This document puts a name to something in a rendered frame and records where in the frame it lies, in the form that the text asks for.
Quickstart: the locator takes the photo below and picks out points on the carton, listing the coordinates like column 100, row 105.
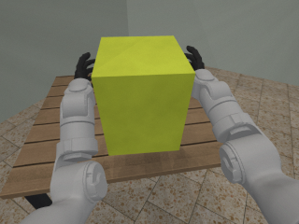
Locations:
column 143, row 87

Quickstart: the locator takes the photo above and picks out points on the left robot hand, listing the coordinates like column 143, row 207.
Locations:
column 81, row 69

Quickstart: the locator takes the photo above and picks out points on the right robot hand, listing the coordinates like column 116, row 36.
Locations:
column 195, row 58

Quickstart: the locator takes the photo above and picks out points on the left robot forearm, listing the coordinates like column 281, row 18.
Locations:
column 77, row 135

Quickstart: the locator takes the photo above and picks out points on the left robot upper arm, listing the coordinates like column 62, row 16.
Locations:
column 75, row 190

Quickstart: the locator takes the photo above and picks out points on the right robot upper arm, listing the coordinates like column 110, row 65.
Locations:
column 252, row 162

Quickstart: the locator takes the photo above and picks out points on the table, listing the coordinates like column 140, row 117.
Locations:
column 31, row 173

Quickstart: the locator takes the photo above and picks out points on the right robot forearm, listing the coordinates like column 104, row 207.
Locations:
column 228, row 120

